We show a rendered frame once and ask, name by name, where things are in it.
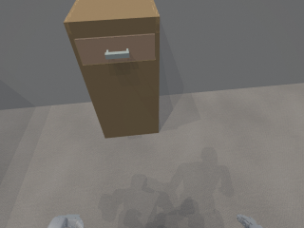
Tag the cabinet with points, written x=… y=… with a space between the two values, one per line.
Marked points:
x=125 y=95

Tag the left robot hand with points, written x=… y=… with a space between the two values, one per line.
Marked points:
x=68 y=221

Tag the drawer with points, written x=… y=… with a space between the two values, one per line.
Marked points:
x=140 y=46

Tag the right robot hand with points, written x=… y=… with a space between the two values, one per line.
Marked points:
x=247 y=222

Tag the handle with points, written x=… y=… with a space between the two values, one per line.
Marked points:
x=116 y=54

